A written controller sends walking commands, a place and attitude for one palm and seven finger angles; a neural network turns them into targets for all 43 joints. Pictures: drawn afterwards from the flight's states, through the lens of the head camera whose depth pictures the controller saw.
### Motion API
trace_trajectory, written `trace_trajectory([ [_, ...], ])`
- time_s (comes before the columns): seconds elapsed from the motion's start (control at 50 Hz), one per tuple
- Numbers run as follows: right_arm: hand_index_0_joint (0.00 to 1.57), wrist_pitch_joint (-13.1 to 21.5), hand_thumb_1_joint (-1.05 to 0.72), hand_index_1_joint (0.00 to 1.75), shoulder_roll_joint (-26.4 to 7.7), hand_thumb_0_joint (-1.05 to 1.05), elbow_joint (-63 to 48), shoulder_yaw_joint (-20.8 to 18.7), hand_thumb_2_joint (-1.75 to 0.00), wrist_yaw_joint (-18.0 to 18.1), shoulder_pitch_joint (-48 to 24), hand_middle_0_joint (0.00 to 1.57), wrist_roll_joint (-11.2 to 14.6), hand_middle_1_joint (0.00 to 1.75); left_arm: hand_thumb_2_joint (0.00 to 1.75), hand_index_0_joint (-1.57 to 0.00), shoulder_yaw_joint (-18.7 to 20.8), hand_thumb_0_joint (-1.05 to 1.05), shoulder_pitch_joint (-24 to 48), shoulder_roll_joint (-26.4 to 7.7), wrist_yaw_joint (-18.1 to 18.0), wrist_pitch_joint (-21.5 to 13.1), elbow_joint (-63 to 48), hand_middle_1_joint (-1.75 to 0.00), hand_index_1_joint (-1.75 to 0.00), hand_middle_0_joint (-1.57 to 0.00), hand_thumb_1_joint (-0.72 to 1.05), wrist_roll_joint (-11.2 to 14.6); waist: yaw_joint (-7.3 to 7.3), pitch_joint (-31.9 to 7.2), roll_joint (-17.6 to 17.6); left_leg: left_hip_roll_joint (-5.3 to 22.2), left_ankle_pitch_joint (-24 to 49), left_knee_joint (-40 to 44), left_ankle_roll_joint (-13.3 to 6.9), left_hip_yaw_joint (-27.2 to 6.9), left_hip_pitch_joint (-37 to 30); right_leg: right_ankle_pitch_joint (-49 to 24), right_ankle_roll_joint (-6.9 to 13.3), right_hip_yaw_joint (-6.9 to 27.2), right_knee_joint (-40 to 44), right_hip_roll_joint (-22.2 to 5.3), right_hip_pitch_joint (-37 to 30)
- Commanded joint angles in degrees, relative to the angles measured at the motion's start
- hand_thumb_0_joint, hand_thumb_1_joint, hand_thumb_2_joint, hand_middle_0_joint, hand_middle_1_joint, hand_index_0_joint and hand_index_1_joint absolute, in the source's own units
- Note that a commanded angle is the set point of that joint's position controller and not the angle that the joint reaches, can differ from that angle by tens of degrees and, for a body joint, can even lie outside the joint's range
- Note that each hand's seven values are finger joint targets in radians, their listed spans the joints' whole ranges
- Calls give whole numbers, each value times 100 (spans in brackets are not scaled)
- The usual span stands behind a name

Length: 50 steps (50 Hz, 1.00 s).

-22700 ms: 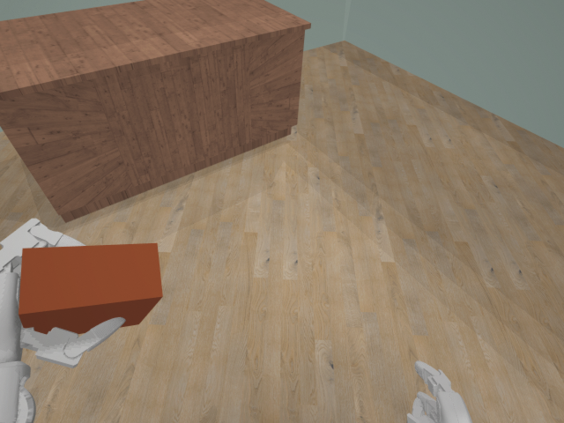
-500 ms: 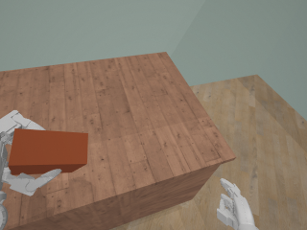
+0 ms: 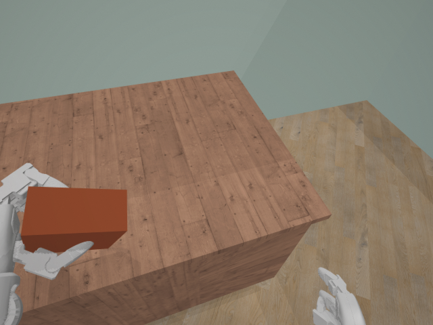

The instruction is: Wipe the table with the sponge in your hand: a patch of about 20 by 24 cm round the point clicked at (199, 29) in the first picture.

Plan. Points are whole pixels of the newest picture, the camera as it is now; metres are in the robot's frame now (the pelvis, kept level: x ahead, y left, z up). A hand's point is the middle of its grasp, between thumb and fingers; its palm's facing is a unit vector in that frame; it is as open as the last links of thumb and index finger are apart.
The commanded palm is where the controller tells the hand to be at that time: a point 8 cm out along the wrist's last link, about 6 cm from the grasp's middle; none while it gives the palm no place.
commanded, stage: turn the palm down, sponge in hand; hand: left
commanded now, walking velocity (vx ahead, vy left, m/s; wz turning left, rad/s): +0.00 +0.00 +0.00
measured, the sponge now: (89, 222) +0.23 +0.21 +0.12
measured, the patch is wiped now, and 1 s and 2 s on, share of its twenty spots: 0.00 0.00 0.00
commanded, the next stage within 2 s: none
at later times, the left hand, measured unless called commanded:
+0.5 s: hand (66, 256) +0.18 +0.23 +0.12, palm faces +0.28 -0.72 -0.64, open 10.1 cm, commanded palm +0.16 +0.27 +0.17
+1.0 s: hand (69, 230) +0.21 +0.23 +0.13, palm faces +0.27 -0.45 -0.85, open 10.1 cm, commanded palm +0.18 +0.25 +0.16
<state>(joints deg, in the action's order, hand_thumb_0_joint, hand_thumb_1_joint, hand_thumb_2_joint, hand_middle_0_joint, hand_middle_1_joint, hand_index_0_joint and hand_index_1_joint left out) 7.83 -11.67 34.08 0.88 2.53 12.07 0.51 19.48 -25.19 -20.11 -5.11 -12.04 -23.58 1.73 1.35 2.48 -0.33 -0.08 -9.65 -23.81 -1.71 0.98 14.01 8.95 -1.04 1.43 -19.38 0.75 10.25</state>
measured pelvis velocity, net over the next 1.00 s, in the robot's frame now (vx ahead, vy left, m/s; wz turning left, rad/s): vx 0.01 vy -0.05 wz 0.02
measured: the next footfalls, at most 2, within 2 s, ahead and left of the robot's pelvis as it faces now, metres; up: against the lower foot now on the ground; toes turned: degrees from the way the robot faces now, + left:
none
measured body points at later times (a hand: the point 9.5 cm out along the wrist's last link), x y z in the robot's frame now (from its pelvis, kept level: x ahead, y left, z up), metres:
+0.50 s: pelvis +0.00 -0.02 -0.02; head +0.00 -0.03 +0.43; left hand +0.16 +0.26 +0.15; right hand +0.21 -0.23 -0.09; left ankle +0.03 +0.10 -0.74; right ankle +0.02 -0.13 -0.74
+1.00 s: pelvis +0.01 -0.05 -0.02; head +0.02 -0.08 +0.43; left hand +0.19 +0.25 +0.17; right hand +0.21 -0.28 -0.11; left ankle +0.03 +0.10 -0.74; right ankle +0.02 -0.13 -0.74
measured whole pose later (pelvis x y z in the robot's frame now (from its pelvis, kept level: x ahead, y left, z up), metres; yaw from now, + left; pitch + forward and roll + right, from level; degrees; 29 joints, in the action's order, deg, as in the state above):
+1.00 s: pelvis +0.01 -0.05 -0.02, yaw +1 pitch -1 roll +0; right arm 4.4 -15.4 35.5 -1.0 5.3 11.4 0.2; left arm 16.0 -23.4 -30.6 -4.4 0.4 -21.6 -20.4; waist 5.1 0.4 3.8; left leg 1.6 -15.3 -32.9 1.8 -0.8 16.7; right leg 18.0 2.8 -0.2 -34.1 2.7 15.2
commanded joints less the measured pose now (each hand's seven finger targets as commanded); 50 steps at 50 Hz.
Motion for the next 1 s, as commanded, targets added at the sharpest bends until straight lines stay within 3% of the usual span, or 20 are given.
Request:
trace_trajectory([
  [0.0,20,350,-90,30,-718,0,-925,-272,-90,60,-620,20,12,30,130,-120,645,0,581,-1015,-164,-463,-1517,-160,-160,-120,10,99,-15,-812,380,290,-531,561,62,-369,-142,11,145,191,302,-181,-192],
  [0.06,20,379,-90,30,-713,0,-945,-313,-90,61,-592,20,23,30,130,-120,704,0,514,-1059,-181,-458,-1618,-160,-160,-120,10,94,-3,-904,435,319,-336,490,58,-377,-184,-266,166,243,207,-197,-305],
  [0.08,20,163,-90,30,-1170,0,-1658,608,-90,491,307,20,547,30,130,-120,2536,0,6093,-5821,-238,-1282,-3999,-160,-160,-120,10,-119,-297,-1012,2044,466,-1556,404,-293,-587,1163,358,-263,118,-736,130,-1233],
  [0.1,20,438,-90,30,-635,0,-540,-323,-90,354,-543,20,-314,30,130,-120,1934,0,3993,-2801,62,-8,-549,-160,-160,-120,10,-933,193,-1517,1480,214,353,25,165,-85,-607,116,335,-295,-962,17,-128],
  [0.12,20,553,-90,30,-915,0,-714,-286,-90,1,-410,20,-376,30,130,-120,862,0,2859,-1912,146,156,-544,-160,-160,-120,10,-555,-93,-1355,929,112,1307,87,340,-282,-804,-336,334,-684,-643,155,234],
  [0.14,20,475,-90,30,-1251,0,-558,-440,-90,-62,-170,20,-232,30,130,-120,1230,0,1807,-2019,163,413,-275,-160,-160,-120,10,-449,143,-1941,874,278,1634,-60,345,-274,-1319,-404,267,-630,-802,200,419],
  [0.16,20,518,-90,30,-1012,0,-729,-356,-90,-23,-614,20,-106,30,130,-120,581,0,1690,-1097,420,736,-703,-160,-160,-120,10,5,388,-2157,1030,187,1526,-61,376,-221,-1413,-466,258,-630,-819,103,299],
  [0.18,20,543,-90,30,-958,0,-661,-275,-90,-37,-719,20,75,30,130,-120,477,0,986,-791,572,1183,-160,-160,-160,-120,10,337,365,-1781,892,219,917,-23,315,-206,-1306,-335,241,-649,-767,170,389],
  [0.22,20,518,-90,30,-1074,0,-591,-248,-90,-54,-794,20,149,30,130,-120,337,0,741,-971,801,1709,-500,-160,-160,-120,10,440,418,-947,636,150,403,162,280,-196,-700,-427,230,-758,-689,35,247],
  [0.28,20,383,-90,30,-1006,0,-931,-110,-90,-161,-1124,20,164,30,130,-120,245,0,579,-1473,740,1934,-1203,-160,-160,-120,10,-455,409,-446,376,97,259,212,117,-109,-265,-226,250,-654,-702,116,286],
  [0.36,20,309,-90,30,-892,0,-1015,-164,-90,-71,-1139,20,-155,30,130,-120,676,0,663,-1714,254,1027,-1828,-160,-160,-120,10,-934,210,-748,-228,83,-65,-99,66,-174,-196,371,176,-624,-847,148,656],
  [0.38,20,345,-90,30,-883,0,-993,-166,-90,-11,-1178,20,-158,30,130,-120,1086,0,1230,-2235,53,714,-2374,-160,-160,-120,10,-919,239,-933,24,62,-325,-159,67,-152,-226,597,162,-522,-840,177,708],
  [0.46,20,425,-90,30,-751,0,-571,-248,-90,87,-847,20,-277,30,130,-120,954,0,1474,-1925,-492,23,-1742,-160,-160,-120,10,-1180,121,-1140,753,11,-392,-553,130,-178,-379,752,198,-391,-892,98,1052],
  [0.5,20,399,-90,30,-738,0,-515,-231,-90,123,-859,20,-279,30,130,-120,786,0,1902,-1968,-562,156,-1409,-160,-160,-120,10,-1381,47,-1151,1195,-46,-588,-621,106,-152,-350,891,222,-289,-764,-1,1075],
  [0.66,20,107,-90,30,-883,0,-760,-114,-90,495,-1175,20,-8,30,130,-120,-79,0,1926,-2197,489,1640,-89,-160,-160,-120,10,-1593,180,-440,236,-111,-994,-350,-36,-25,5,1642,129,32,-145,-176,747],
  [0.74,20,173,-90,30,-813,0,-865,-135,-90,510,-1203,20,-71,30,130,-120,377,0,1636,-2397,517,1195,-565,-160,-160,-120,10,-1809,358,-681,-243,-72,-255,-512,-44,-74,-212,1108,140,46,-237,-118,622],
  [0.78,20,206,-90,30,-792,0,-856,-198,-90,468,-1160,20,-103,30,130,-120,924,0,1396,-2800,384,877,-897,-160,-160,-120,10,-1841,525,-969,-83,-90,145,-636,-21,-65,-318,577,177,174,-346,-98,455],
  [0.82,20,183,-90,30,-754,0,-836,-250,-90,393,-1024,20,-118,30,130,-120,983,0,1055,-2594,180,700,-906,-160,-160,-120,10,-1882,526,-1197,90,-83,553,-753,-10,-11,-334,-143,178,114,-581,-119,347],
  [0.88,20,72,-90,30,-840,0,-809,-332,-90,295,-867,20,-65,30,130,-120,1061,0,718,-2599,-132,859,-775,-160,-160,-120,10,-2096,536,-1147,583,-98,719,-802,35,33,-228,-475,238,235,-684,-104,371],
  [0.98,20,-144,-90,30,-938,0,-854,-346,-90,336,-904,20,48,30,130,-120,550,0,701,-2413,-266,1562,-446,-160,-160,-120,10,-2462,416,-956,271,-65,629,-781,3,43,-54,-517,216,306,-685,-129,437],
])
